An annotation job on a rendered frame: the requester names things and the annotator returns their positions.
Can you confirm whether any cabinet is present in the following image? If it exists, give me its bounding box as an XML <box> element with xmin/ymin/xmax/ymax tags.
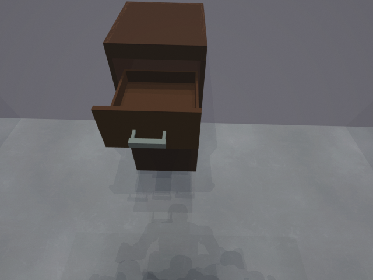
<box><xmin>103</xmin><ymin>1</ymin><xmax>207</xmax><ymax>172</ymax></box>

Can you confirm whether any handle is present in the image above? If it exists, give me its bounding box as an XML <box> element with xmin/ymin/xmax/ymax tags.
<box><xmin>128</xmin><ymin>130</ymin><xmax>166</xmax><ymax>149</ymax></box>

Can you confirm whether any drawer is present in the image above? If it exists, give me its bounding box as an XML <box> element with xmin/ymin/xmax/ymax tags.
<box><xmin>91</xmin><ymin>69</ymin><xmax>202</xmax><ymax>149</ymax></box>

